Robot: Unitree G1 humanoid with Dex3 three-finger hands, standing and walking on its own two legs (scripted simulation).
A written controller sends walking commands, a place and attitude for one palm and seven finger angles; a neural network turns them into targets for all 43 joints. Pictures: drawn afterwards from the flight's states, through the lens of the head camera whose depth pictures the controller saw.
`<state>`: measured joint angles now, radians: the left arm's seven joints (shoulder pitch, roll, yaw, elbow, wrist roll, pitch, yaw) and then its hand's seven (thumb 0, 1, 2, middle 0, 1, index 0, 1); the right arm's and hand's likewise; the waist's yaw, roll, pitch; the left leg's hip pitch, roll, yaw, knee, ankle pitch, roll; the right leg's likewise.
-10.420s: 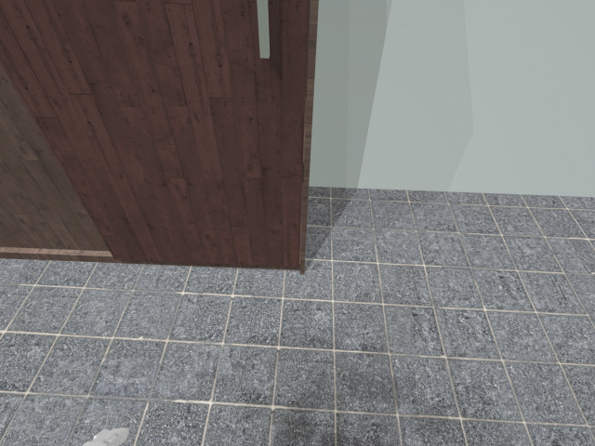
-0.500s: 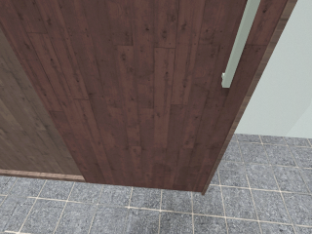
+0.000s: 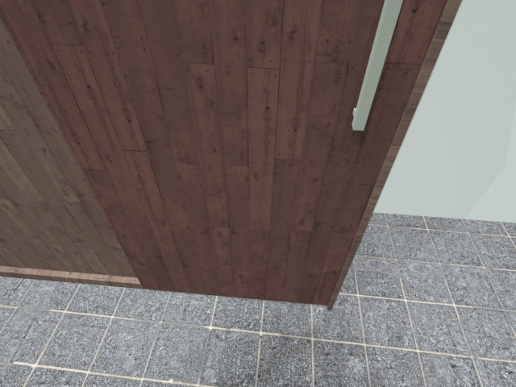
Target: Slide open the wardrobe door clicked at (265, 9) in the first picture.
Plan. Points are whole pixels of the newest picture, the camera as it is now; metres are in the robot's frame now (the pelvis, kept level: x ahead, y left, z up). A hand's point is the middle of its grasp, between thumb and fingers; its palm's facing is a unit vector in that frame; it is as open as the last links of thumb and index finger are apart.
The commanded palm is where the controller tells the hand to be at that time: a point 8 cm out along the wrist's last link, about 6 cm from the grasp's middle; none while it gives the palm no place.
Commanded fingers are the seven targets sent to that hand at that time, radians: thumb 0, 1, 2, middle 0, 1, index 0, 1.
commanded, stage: look again from close up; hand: right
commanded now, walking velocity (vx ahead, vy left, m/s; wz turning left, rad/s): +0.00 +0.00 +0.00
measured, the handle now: (373, 62) +0.57 -0.16 +0.26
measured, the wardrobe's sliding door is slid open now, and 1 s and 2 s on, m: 0.00 0.00 0.00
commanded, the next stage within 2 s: none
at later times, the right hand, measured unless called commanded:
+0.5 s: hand out of the picture +0.03 -0.21 -0.17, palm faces -0.02 +0.97 -0.24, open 7.4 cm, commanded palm none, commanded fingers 0.00 -0.90 -0.90 0.20 0.30 0.20 0.30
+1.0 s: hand out of the picture +0.06 -0.22 -0.16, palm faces -0.02 +0.96 -0.28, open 7.4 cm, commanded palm none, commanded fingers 0.00 -0.90 -0.90 0.20 0.30 0.20 0.30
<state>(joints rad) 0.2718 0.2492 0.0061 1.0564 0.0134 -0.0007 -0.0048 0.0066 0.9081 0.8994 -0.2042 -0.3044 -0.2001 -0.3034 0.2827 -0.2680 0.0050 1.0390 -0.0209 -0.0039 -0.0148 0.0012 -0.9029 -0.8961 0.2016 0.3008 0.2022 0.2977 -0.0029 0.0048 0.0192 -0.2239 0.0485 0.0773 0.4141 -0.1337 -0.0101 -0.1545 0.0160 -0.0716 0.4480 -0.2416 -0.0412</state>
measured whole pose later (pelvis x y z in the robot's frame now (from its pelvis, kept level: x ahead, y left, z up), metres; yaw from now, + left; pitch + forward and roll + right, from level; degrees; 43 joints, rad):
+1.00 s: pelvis +0.02 +0.00 +0.01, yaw +0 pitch -3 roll +0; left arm 0.18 0.27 0.00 1.12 0.01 -0.01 0.00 0.01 0.91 0.90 -0.20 -0.30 -0.20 -0.30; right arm 0.20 -0.27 0.01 1.09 -0.02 -0.02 -0.02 0.00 -0.90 -0.90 0.20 0.30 0.20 0.30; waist 0.00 0.00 0.05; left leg -0.18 0.05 0.08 0.36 -0.13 -0.02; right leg -0.10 0.02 -0.07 0.36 -0.22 -0.04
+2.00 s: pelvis +0.04 +0.02 +0.01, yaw +0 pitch -2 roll +0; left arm 0.16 0.30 -0.01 1.13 0.01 -0.02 0.00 0.01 0.91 0.90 -0.20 -0.30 -0.20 -0.30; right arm 0.16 -0.31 0.01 1.11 -0.02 -0.02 0.00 0.00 -0.90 -0.90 0.20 0.30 0.20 0.30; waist 0.00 0.00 0.03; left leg -0.14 0.02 0.09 0.29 -0.13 0.01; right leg -0.06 0.00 -0.05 0.30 -0.21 -0.01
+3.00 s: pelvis +0.04 +0.01 +0.01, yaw -1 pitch -2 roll +0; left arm 0.15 0.32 -0.01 1.13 0.01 -0.02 0.00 0.01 0.91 0.90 -0.21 -0.30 -0.20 -0.30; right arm 0.14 -0.33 0.01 1.12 -0.02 -0.02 0.00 0.00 -0.90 -0.90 0.20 0.30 0.20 0.30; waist 0.00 0.00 0.02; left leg -0.12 0.03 0.09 0.28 -0.13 0.00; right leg -0.03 0.01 -0.05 0.27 -0.21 -0.02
